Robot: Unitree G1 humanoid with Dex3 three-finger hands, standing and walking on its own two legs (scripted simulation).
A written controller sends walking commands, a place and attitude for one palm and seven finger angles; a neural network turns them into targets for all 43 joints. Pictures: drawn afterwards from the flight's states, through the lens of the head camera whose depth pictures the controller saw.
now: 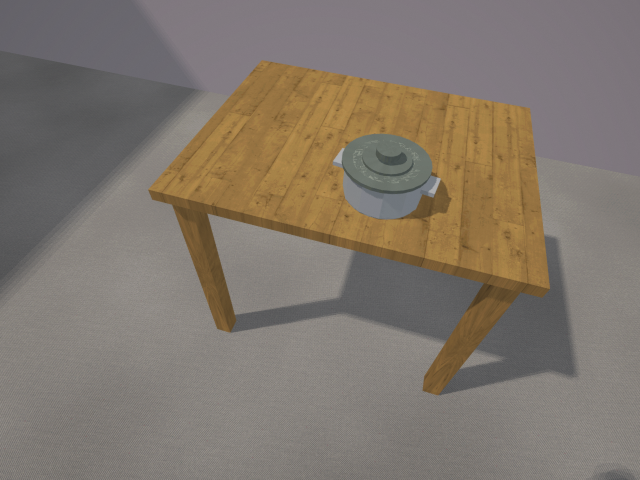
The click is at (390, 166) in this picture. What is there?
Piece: lid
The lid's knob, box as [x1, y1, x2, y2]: [376, 141, 401, 162]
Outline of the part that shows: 377,145 376,155 379,159 383,161 392,162 399,158 401,148 396,143 384,141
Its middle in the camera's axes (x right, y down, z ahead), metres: +0.13 -0.17 +0.77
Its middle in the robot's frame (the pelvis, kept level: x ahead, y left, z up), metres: +0.70 -0.10 +0.01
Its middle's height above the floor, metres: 0.78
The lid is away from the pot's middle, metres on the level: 0.00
